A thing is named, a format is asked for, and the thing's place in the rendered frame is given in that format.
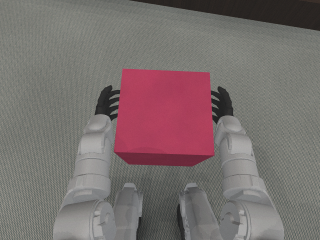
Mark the right robot thigh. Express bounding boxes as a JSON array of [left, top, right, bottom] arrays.
[[178, 187, 223, 240]]

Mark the robot left upper arm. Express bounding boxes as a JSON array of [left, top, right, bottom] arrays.
[[54, 199, 117, 240]]

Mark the robot right upper arm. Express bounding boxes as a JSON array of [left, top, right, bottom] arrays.
[[219, 199, 284, 240]]

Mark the robot right forearm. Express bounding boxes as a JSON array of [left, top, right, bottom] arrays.
[[214, 115, 284, 231]]

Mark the robot left forearm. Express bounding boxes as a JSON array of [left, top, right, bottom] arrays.
[[53, 114, 114, 240]]

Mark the right robot hand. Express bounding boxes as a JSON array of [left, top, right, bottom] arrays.
[[211, 86, 234, 124]]

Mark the carton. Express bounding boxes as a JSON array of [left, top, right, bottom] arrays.
[[114, 68, 215, 167]]

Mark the right robot shin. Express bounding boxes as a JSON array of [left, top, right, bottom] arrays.
[[182, 182, 207, 240]]

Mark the left robot hand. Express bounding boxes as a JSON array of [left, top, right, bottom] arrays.
[[94, 85, 120, 121]]

